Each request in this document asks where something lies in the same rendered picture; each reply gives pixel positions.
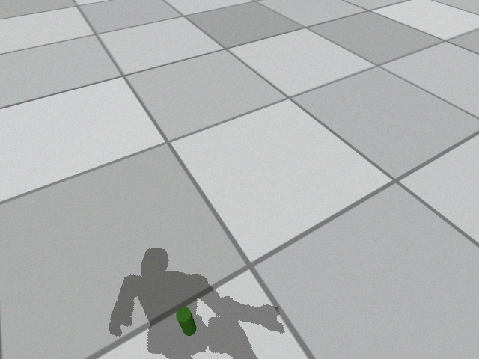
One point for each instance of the can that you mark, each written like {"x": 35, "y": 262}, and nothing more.
{"x": 186, "y": 321}

